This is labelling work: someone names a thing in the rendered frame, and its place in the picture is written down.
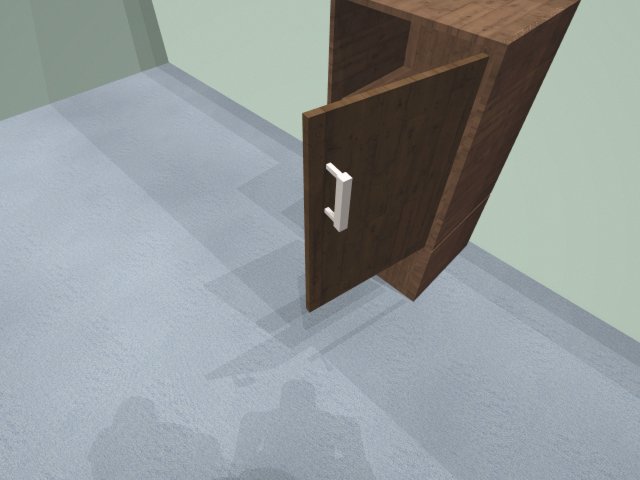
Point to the handle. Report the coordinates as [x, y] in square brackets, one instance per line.
[342, 198]

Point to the cupboard door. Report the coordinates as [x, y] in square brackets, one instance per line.
[398, 142]

